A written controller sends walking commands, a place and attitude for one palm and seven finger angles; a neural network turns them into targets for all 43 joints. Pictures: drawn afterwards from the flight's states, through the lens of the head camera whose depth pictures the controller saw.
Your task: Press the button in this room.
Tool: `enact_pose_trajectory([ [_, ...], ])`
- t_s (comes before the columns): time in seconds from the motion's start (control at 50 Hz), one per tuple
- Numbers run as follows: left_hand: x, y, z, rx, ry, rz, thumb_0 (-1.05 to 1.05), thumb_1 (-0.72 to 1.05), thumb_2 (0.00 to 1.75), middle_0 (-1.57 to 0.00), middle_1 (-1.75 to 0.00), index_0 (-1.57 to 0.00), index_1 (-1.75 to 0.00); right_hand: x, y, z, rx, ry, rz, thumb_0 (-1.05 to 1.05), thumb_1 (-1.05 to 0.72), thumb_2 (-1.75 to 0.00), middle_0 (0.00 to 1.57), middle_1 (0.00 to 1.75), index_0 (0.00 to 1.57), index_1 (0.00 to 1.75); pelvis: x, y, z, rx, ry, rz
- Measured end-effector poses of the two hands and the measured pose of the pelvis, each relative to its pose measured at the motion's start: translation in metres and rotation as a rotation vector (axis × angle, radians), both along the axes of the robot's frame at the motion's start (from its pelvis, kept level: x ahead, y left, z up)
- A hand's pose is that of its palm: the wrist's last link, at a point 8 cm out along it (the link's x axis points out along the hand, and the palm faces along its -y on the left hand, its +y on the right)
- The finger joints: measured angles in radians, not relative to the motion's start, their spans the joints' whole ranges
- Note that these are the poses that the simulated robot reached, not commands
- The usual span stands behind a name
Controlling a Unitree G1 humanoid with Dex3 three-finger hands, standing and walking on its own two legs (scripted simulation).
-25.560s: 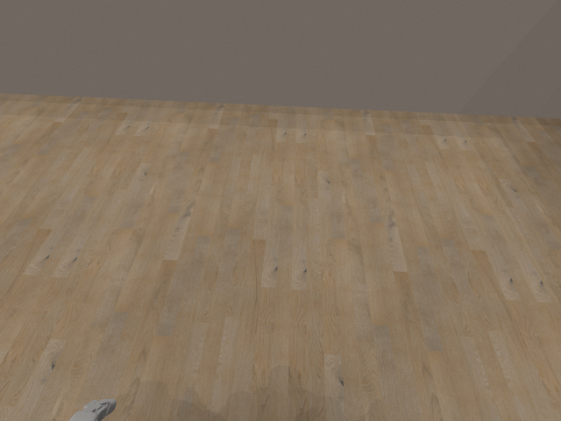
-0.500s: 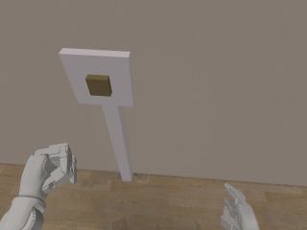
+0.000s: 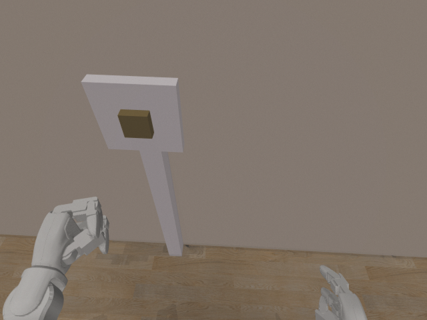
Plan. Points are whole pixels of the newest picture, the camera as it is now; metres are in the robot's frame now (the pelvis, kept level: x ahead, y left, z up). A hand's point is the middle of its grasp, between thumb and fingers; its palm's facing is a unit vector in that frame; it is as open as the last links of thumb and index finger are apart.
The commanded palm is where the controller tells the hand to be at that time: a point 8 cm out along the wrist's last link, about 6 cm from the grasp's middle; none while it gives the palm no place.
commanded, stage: aim a knuckle at the button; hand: left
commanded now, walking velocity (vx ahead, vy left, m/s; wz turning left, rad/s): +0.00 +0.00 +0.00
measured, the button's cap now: (137, 123) +0.49 +0.21 +0.10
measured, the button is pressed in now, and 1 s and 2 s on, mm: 0 0 0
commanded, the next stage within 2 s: press the button with the knuckle in 1.98 s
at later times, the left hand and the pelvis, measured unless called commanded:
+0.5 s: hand (123, 198) +0.30 +0.19 +0.09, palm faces +0.04 -1.00 -0.03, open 3.1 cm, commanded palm +0.27 +0.24 +0.09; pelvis -0.01 -0.03 +0.00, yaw -1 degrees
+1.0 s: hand (137, 178) +0.36 +0.18 +0.07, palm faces +0.03 -1.00 -0.01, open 3.1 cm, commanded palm +0.34 +0.23 +0.08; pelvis +0.00 -0.02 +0.00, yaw -1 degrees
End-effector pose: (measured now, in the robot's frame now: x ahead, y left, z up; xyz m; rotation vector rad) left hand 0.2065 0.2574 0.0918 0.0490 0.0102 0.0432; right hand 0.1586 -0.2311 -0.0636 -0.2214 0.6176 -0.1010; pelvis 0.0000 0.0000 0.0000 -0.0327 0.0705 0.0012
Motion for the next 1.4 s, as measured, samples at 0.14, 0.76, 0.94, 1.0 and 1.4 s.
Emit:
enact_pose_trajectory([
  [0.14, -0.007, -0.002, 0.0, 0.005, 0.006, 0.02, 0.02, 0.9, 0.9, -1.3, -1.5, -1.3, -1.5, -0.001, -0.001, -0.001, 0.013, -0.012, 0.005, 0.02, -0.9, -0.9, 0.2, 0.3, 0.2, 0.3, -0.004, -0.007, 0.0, 0.006, -0.008, 0.002],
  [0.76, 0.092, -0.019, -0.019, -0.033, 0.024, 0.006, 0.02, 0.9, 0.9, -1.3, -1.5, -1.3, -1.5, -0.033, -0.051, -0.026, -0.022, 0.179, -0.1, 0.02, -0.9, -0.9, 0.2, 0.3, 0.2, 0.3, 0.002, -0.028, -0.001, 0.025, 0.047, -0.017],
  [0.94, 0.12, -0.021, -0.012, -0.033, -0.015, -0.001, 0.02, 0.9, 0.9, -1.3, -1.5, -1.3, -1.5, -0.035, -0.044, -0.029, -0.008, 0.207, -0.109, 0.02, -0.9, -0.9, 0.2, 0.3, 0.2, 0.3, 0.002, -0.026, -0.002, 0.024, 0.059, -0.019],
  [1.0, 0.129, -0.021, -0.016, -0.043, 0.015, -0.008, 0.02, 0.9, 0.9, -1.3, -1.5, -1.3, -1.5, -0.039, -0.042, -0.031, -0.005, 0.222, -0.113, 0.01, -0.9, -0.9, 0.2, 0.3, 0.2, 0.3, 0.0, -0.024, -0.003, 0.022, 0.065, -0.02],
  [1.4, 0.182, -0.033, -0.023, -0.041, -0.009, -0.007, 0.02, 0.9, 0.9, -1.3, -1.5, -1.3, -1.5, -0.106, -0.039, -0.046, -0.015, 0.42, -0.195, 0.01, -0.9, -0.9, 0.2, 0.3, 0.2, 0.3, -0.006, -0.011, -0.009, 0.015, 0.114, -0.042],
])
